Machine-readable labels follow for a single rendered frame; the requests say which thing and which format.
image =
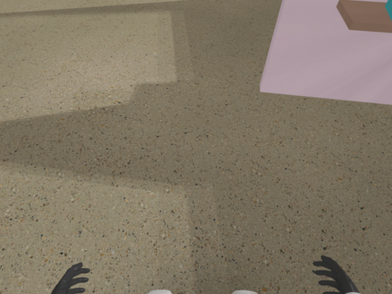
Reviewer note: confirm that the left robot hand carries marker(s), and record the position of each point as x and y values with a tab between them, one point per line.
63	286

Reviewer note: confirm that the right robot hand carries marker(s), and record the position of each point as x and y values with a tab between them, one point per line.
342	282

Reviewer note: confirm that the table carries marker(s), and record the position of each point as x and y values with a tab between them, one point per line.
365	15

